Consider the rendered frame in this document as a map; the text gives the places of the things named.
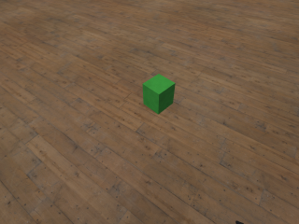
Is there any carton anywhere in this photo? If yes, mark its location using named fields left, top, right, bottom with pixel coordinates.
left=142, top=74, right=176, bottom=115

